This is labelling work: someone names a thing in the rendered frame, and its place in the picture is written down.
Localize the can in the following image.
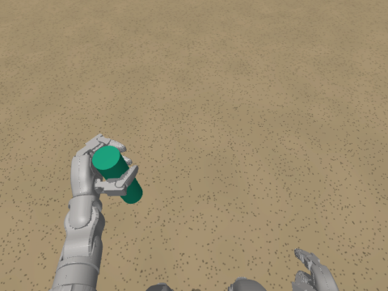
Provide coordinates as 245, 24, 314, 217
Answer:
92, 145, 142, 204

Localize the left robot hand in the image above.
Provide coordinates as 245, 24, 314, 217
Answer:
70, 133, 138, 198

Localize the left robot arm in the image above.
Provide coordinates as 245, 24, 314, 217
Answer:
49, 195, 105, 291

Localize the right robot hand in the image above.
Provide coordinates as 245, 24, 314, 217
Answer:
292, 249, 339, 291

